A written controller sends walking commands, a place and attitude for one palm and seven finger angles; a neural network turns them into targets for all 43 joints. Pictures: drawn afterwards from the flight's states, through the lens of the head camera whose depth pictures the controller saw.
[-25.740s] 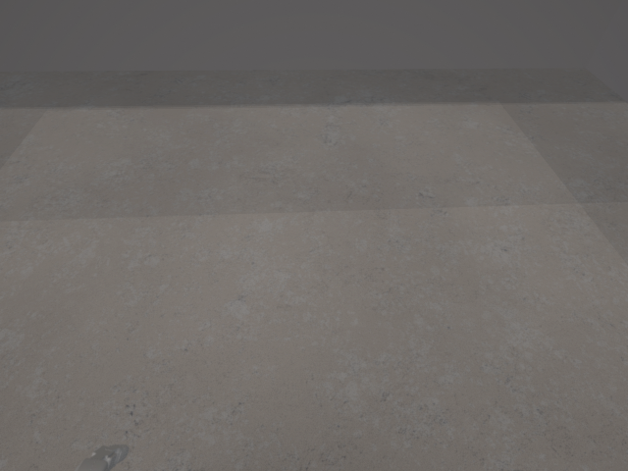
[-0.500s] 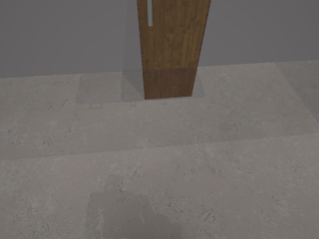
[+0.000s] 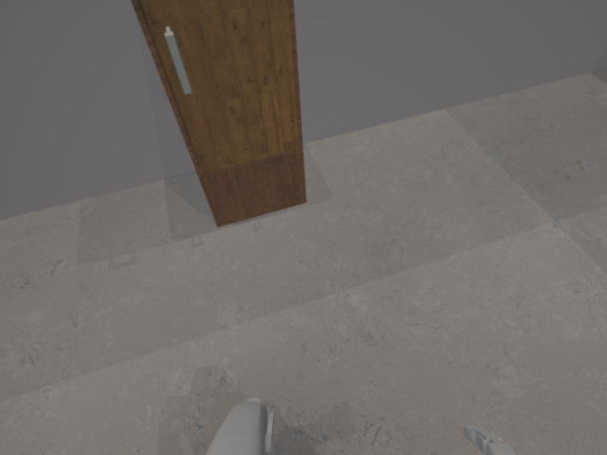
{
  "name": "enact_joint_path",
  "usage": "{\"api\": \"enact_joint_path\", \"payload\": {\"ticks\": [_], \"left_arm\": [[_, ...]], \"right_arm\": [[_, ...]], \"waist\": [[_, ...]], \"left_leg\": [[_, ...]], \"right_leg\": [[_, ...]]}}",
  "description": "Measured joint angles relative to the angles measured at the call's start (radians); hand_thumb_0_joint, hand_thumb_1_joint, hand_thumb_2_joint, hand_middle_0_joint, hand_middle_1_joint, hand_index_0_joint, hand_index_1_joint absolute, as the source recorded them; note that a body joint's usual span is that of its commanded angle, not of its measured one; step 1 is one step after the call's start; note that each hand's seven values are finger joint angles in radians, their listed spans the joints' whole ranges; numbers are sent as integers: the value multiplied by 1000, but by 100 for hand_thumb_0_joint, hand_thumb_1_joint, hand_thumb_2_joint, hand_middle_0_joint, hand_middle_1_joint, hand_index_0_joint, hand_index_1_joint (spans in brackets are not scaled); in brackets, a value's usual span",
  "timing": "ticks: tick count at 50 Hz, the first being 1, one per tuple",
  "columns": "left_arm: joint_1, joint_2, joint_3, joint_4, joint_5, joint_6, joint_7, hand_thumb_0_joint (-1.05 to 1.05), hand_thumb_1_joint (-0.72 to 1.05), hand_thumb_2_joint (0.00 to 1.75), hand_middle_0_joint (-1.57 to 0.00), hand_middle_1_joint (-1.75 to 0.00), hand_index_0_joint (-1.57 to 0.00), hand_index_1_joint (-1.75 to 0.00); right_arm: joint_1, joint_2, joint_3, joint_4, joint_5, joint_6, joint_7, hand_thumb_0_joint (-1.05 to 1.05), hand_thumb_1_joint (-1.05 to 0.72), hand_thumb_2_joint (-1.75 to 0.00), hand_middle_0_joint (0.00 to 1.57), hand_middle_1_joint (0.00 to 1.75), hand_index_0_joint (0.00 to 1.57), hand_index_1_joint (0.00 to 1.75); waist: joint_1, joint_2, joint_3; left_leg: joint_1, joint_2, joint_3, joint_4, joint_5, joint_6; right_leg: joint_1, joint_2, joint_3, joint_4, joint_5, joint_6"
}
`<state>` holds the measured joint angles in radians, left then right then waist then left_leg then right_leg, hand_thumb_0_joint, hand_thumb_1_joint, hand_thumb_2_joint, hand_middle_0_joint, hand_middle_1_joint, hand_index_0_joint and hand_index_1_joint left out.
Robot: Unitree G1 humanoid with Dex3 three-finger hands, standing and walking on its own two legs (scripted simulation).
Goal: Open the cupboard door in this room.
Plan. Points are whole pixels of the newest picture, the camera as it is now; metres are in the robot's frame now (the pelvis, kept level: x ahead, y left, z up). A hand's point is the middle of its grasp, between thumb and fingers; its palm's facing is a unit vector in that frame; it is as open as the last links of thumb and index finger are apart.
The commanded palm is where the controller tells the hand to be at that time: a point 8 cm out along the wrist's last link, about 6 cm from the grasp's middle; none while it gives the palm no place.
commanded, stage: walk to a spot facing it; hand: left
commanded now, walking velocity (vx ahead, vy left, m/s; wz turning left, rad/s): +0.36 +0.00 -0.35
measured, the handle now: (178, 61) +1.00 +0.46 -0.02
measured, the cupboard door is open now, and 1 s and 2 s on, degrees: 0 0 0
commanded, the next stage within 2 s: none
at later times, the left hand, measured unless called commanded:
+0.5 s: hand (181, 323) +0.34 +0.29 -0.17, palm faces -0.20 -0.96 -0.22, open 7.4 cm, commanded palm none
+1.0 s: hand (275, 259) +0.49 +0.13 -0.18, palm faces -0.52 -0.83 -0.21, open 7.4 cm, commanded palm none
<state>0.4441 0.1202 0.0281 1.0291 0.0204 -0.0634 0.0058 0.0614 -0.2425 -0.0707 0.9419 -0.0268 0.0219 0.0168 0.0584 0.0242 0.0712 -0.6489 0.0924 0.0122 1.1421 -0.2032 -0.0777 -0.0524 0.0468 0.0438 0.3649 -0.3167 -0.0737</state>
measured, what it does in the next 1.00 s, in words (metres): walks ahead, turning right: left foot, then right foot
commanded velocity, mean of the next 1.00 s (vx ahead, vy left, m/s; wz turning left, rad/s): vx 0.12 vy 0.00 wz -0.57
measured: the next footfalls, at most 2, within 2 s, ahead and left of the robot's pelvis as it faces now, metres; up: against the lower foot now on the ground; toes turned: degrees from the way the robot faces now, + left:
left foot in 0.24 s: +0.24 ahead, +0.14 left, +0.00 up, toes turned -1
right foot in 0.86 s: +0.33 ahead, -0.05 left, +0.00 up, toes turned -35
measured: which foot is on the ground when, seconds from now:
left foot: up 0.00-0.22, down 0.24-0.88, up 0.90-1.00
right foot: down 0.00-0.24, up 0.26-0.84, down 0.86-1.00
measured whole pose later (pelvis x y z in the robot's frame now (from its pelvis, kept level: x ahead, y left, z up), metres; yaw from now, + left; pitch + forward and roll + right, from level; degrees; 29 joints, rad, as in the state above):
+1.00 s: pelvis +0.30 +0.04 -0.02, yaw -33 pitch -2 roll +1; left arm 0.12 0.17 0.04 0.91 0.00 0.01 0.01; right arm 0.25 -0.15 -0.05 0.98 -0.01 0.05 -0.01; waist -0.03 0.00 0.16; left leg -0.43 0.11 0.08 1.27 -0.46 -0.07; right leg -0.30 0.04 -0.08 0.62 -0.29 -0.10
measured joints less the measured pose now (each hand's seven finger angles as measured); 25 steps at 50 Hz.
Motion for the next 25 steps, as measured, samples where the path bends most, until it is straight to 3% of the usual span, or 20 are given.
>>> {"api": "enact_joint_path", "payload": {"ticks": [6, 9, 11, 13, 15, 17, 20, 25], "left_arm": [[36, -6, -6, 24, 7, 2, 11, 1, 90, 90, -21, -29, -20, -30], [39, 7, -3, 37, 7, 9, 13, 1, 90, 90, -21, -29, -20, -30], [42, 21, 3, 49, 2, 13, 12, 1, 90, 90, -21, -30, -20, -30], [19, 38, 14, 64, -10, 25, 6, 1, 90, 90, -21, -30, -20, -30], [-27, 59, 23, 61, -14, 38, 3, 1, 90, 90, -20, -29, -20, -30], [-79, 81, 36, 45, -7, 46, -5, 1, 91, 90, -20, -29, -20, -30], [-162, 115, 56, -8, 4, 57, -18, 1, 91, 90, -20, -29, -20, -30], [-266, 151, 81, -85, 10, 76, -22, 1, 91, 90, -20, -29, -19, -30]], "right_arm": [[-28, 22, 16, -6, 5, 4, 8, 1, -91, -90, 19, 30, 20, 30], [-44, 46, 29, -19, 9, -11, 11, 1, -91, -90, 19, 30, 20, 30], [-45, 62, 40, -31, 9, -36, 8, 1, -91, -90, 20, 30, 20, 30], [-36, 77, 47, -38, 3, -70, -1, 1, -91, -90, 20, 30, 20, 30], [-12, 85, 54, -36, 4, -82, -5, 0, -91, -90, 20, 30, 20, 30], [30, 87, 53, -22, 4, -85, -12, 0, -91, -90, 20, 30, 20, 30], [108, 86, 43, 17, 4, -91, -24, 0, -91, -90, 20, 30, 20, 30], [227, 63, 23, 79, 10, -88, -41, 0, -93, -90, 20, 30, 20, 30]], "waist": [[20, -5, 15], [27, -23, 28], [21, -38, 29], [8, -53, 40], [7, -61, 51], [-5, -59, 49], [-20, -54, 39], [-43, -60, 13]], "left_leg": [[19, -14, 31, -180, -16, 10], [82, -37, 50, -351, -40, 30], [163, -61, 62, -491, -2, 50], [197, -65, 86, -485, -1, 128], [236, -54, 124, -458, -64, 148], [297, -47, 151, -501, -82, 143], [384, -47, 181, -596, -70, 151], [488, -52, 242, -698, -77, 157]], "right_leg": [[79, 7, 47, -38, -47, 16], [110, -2, 76, -33, -89, 35], [102, -8, 97, 46, -147, 47], [4, -6, 87, 327, -203, 48], [-138, -10, 57, 668, -204, 46], [-264, -36, 4, 862, -140, 53], [-411, -87, -52, 936, -40, 66], [-574, -125, -64, 925, 94, 95]]}}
